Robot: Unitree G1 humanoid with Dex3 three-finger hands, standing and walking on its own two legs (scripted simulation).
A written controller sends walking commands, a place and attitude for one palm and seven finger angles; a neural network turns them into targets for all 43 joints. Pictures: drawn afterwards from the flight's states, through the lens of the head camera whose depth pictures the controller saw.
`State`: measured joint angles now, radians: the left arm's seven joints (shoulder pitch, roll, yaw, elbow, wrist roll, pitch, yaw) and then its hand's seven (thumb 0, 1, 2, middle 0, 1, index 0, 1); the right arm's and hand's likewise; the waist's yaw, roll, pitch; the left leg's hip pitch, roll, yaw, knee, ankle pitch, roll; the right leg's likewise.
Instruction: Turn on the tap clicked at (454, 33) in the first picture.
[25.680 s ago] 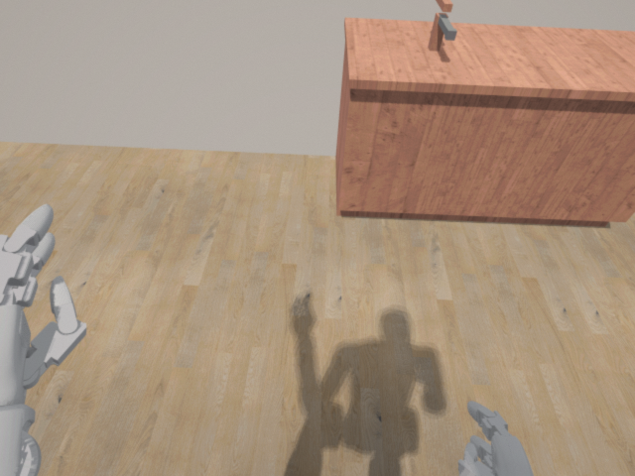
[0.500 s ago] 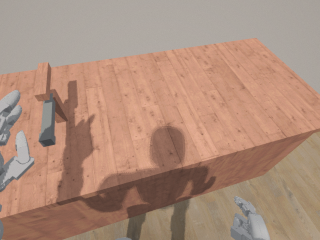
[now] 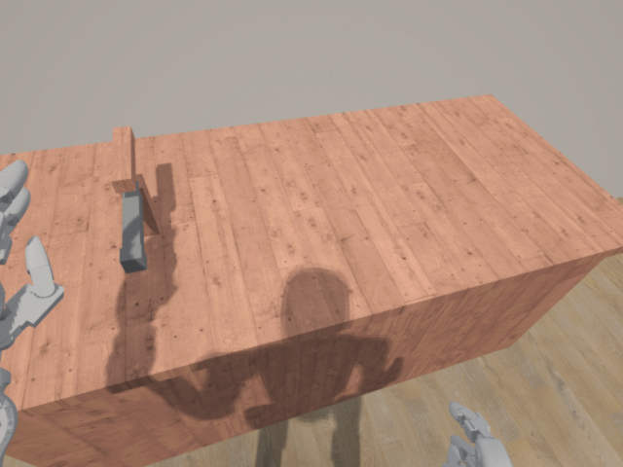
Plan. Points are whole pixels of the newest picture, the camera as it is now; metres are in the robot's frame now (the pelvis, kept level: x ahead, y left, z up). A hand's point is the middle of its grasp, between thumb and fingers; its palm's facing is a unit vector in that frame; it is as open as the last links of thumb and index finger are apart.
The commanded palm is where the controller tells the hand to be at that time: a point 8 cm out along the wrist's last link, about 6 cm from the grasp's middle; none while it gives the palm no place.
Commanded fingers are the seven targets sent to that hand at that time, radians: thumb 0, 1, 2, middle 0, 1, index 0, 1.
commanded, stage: come to a stop and stand still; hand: left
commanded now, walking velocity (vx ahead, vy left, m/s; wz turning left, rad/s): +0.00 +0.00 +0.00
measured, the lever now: (133, 259) +0.36 +0.29 +0.04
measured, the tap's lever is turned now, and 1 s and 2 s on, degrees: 0 0 0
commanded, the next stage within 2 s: look again from close up in 0.86 s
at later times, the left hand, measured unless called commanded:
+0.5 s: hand (70, 273) +0.25 +0.27 +0.16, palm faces +0.38 -0.85 -0.37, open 7.4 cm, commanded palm +0.18 +0.30 +0.18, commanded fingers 0.00 0.90 0.90 -0.20 -0.30 -0.20 -0.30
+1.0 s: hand (93, 273) +0.25 +0.25 +0.16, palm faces +0.35 -0.85 -0.38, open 7.4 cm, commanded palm +0.19 +0.29 +0.18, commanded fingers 0.00 0.90 0.90 -0.20 -0.30 -0.20 -0.30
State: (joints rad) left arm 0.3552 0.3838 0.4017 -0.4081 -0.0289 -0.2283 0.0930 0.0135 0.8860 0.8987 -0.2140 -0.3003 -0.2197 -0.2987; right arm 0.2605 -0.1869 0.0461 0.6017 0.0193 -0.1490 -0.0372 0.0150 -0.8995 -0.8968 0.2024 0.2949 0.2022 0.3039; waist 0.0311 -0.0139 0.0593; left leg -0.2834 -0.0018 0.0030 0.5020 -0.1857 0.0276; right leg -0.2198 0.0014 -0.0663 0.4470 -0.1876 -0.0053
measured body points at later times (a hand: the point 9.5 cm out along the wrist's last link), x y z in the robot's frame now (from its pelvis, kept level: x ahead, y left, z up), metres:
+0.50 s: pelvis +0.02 +0.02 +0.01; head +0.04 +0.04 +0.45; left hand +0.22 +0.31 +0.18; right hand +0.20 -0.19 -0.06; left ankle +0.06 +0.10 -0.74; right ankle +0.04 -0.12 -0.74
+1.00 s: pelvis +0.04 +0.00 +0.01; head +0.05 +0.02 +0.46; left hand +0.23 +0.29 +0.18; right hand +0.22 -0.22 -0.07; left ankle +0.06 +0.10 -0.74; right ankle +0.04 -0.12 -0.74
